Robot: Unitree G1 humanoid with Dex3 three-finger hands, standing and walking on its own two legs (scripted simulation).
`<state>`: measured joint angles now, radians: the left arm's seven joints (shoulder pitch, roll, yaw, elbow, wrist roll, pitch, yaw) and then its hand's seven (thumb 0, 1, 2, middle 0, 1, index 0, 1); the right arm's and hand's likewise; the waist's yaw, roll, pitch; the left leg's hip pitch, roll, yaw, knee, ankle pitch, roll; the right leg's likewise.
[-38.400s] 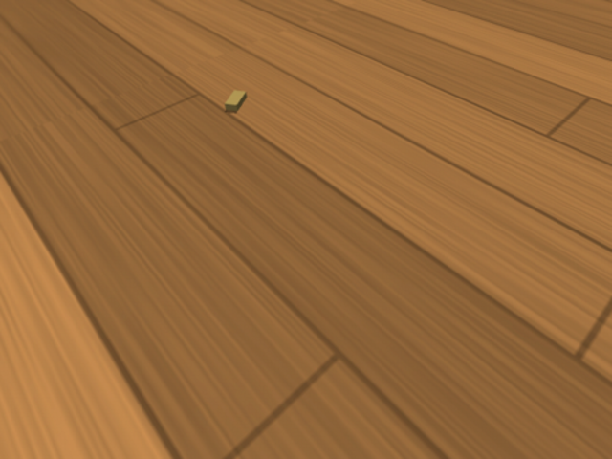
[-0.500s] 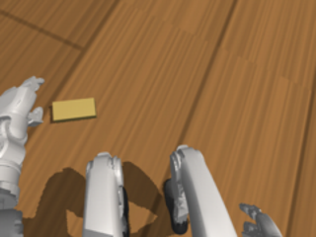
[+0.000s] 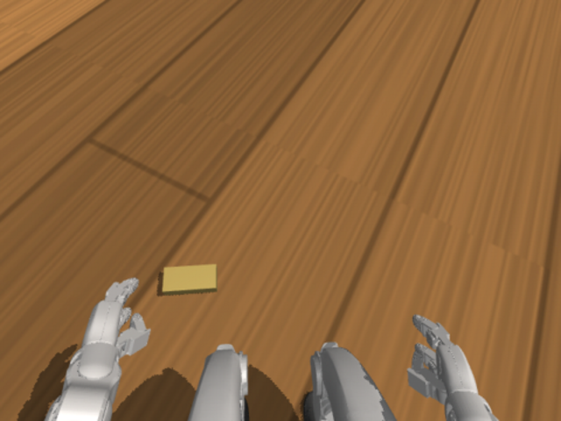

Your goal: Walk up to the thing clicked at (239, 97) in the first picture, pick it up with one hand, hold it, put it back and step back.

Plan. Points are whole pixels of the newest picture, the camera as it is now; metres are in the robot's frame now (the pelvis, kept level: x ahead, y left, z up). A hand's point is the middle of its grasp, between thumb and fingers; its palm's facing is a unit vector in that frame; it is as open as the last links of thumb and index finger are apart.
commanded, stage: home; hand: left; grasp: from above
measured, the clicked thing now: (190, 279) +0.52 +0.24 -0.60
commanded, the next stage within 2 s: none
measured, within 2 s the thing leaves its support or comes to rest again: neither
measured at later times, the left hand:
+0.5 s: hand (107, 362) +0.21 +0.19 +0.05, palm faces +0.09 -0.97 -0.21, open 7.4 cm
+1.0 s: hand (112, 365) +0.21 +0.19 +0.05, palm faces +0.08 -0.98 -0.20, open 7.4 cm
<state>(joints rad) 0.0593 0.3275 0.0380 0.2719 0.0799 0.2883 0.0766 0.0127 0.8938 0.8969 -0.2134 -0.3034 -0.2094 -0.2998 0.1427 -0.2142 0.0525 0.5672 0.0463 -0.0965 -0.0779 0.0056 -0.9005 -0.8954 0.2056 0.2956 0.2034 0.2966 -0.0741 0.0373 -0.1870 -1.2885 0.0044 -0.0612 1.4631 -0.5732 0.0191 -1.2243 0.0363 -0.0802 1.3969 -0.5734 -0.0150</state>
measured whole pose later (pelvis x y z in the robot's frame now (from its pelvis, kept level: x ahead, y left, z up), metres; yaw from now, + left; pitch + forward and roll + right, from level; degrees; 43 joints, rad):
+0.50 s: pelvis +0.06 +0.01 +0.10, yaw +2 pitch +10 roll -3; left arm 0.52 0.22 0.02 -0.13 -0.06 0.44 0.04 0.01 0.90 0.90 -0.21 -0.30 -0.20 -0.30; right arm 0.31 -0.22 0.05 0.51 0.02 -0.19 -0.18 0.01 -0.90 -0.90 0.20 0.30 0.20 0.30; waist -0.05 0.06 -0.19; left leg -0.69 0.00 -0.05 0.99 -0.49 0.03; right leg -0.62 0.03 -0.05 0.90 -0.47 0.00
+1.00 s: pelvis +0.05 +0.00 +0.10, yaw +2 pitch +10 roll -3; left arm 0.49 0.23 0.03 -0.10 -0.06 0.44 0.02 0.01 0.90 0.90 -0.20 -0.30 -0.20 -0.30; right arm 0.31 -0.23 0.05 0.53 0.01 -0.23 -0.18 0.01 -0.90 -0.90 0.21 0.30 0.20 0.30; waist -0.04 0.05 -0.16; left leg -0.68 -0.01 -0.05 0.99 -0.48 0.02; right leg -0.61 0.03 -0.06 0.91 -0.47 -0.01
